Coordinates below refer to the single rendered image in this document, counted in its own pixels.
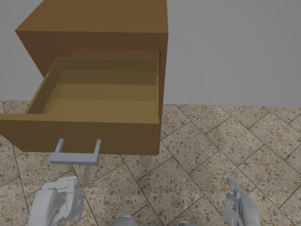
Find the robot right hand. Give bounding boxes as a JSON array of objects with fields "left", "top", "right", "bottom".
[{"left": 222, "top": 178, "right": 261, "bottom": 226}]

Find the handle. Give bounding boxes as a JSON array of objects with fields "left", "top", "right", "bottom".
[{"left": 49, "top": 138, "right": 102, "bottom": 166}]

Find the robot left hand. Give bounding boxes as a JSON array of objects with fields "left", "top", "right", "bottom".
[{"left": 27, "top": 176, "right": 86, "bottom": 226}]

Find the drawer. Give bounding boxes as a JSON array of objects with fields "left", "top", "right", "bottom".
[{"left": 0, "top": 57, "right": 159, "bottom": 156}]

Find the cabinet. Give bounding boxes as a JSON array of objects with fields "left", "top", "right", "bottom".
[{"left": 15, "top": 0, "right": 168, "bottom": 154}]

